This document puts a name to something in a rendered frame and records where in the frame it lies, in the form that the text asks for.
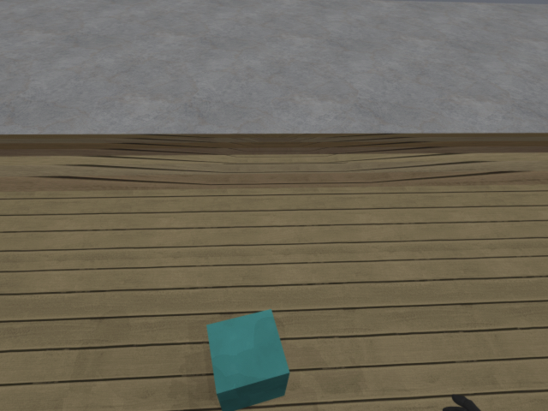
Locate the carton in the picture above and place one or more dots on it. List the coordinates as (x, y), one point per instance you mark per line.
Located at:
(248, 361)

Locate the right robot hand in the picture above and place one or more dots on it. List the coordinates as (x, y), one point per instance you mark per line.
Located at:
(462, 401)

